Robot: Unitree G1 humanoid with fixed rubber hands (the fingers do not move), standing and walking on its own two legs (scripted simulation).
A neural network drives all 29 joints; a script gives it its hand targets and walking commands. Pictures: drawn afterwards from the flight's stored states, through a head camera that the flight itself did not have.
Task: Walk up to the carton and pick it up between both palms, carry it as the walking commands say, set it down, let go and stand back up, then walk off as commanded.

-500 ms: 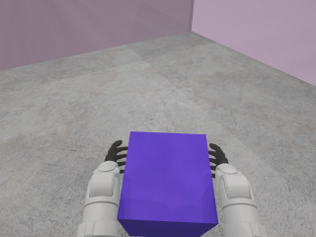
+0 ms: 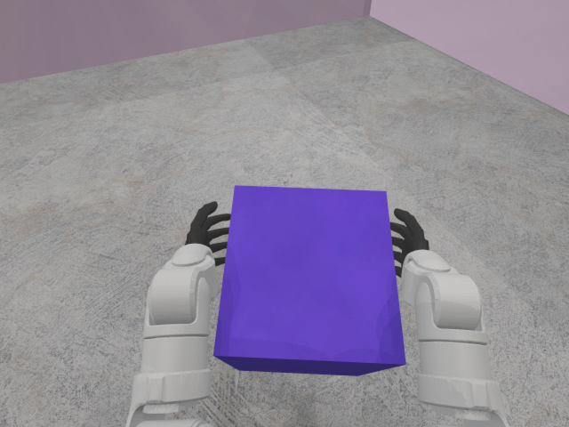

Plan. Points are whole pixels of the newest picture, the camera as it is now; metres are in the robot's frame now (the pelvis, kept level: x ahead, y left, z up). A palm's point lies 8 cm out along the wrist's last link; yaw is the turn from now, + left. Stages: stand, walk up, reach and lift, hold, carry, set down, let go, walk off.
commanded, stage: carry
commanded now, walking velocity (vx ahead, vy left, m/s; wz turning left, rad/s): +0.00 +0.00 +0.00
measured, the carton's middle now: (303, 292) +0.31 -0.01 +0.02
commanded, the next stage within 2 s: none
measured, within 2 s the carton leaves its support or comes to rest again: neither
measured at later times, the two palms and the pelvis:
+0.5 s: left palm (155, 259) +0.31 +0.18 +0.11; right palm (376, 246) +0.33 -0.11 +0.11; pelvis -0.05 +0.02 +0.00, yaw +6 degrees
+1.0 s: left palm (68, 358) +0.20 +0.26 +0.09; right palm (310, 285) +0.29 -0.02 +0.08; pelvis -0.11 +0.00 +0.00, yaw +18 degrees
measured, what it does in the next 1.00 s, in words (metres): walks backwards, turning left: right foot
